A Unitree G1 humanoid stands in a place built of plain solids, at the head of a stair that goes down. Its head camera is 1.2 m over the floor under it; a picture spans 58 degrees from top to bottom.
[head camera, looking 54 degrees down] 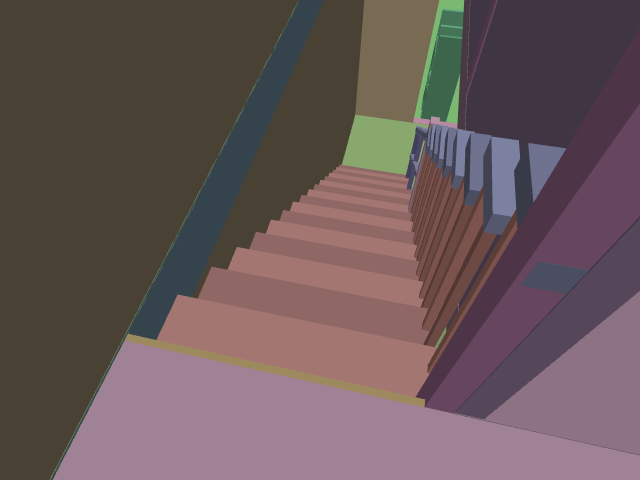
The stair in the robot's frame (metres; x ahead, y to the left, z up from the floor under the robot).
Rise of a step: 0.18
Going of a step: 0.24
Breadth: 0.95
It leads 13 degrees to the right of straight ahead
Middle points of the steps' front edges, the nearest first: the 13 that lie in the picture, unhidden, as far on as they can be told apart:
0.43 0.10 0.00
0.66 0.05 -0.18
0.90 0.00 -0.37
1.13 -0.05 -0.55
1.36 -0.10 -0.74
1.60 -0.16 -0.92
1.83 -0.21 -1.10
2.07 -0.26 -1.29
2.30 -0.31 -1.47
2.54 -0.36 -1.66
2.77 -0.42 -1.84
3.00 -0.47 -2.02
3.24 -0.52 -2.21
